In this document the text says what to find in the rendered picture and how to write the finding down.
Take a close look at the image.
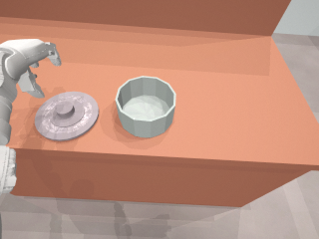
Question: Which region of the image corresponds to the left robot upper arm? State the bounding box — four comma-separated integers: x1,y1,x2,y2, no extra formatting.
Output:
0,145,17,239

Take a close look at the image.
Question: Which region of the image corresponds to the table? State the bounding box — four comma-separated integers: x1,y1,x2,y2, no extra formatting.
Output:
0,0,319,207

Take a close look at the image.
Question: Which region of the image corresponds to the lid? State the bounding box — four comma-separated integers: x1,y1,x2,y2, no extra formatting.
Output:
34,92,100,141

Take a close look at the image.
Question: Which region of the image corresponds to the left robot forearm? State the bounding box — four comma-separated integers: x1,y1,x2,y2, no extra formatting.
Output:
0,46,28,146

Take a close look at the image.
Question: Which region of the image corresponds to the pot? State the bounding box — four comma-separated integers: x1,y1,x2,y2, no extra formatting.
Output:
115,76,176,138

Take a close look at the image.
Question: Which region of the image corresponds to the robot left hand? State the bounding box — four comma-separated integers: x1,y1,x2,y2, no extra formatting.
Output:
0,39,62,99

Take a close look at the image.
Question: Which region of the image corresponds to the knob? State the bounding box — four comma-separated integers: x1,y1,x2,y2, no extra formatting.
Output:
55,101,75,118

